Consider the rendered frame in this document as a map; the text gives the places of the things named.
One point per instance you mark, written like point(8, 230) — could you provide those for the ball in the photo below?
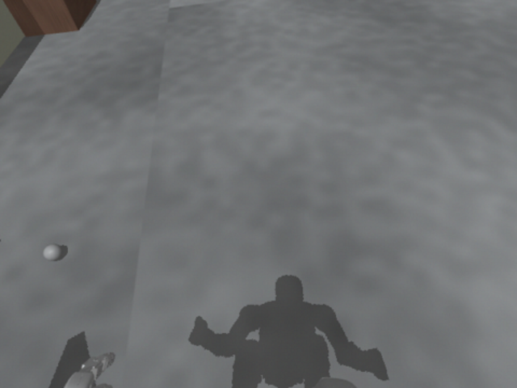
point(53, 252)

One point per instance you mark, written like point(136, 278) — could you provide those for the left robot hand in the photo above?
point(90, 371)

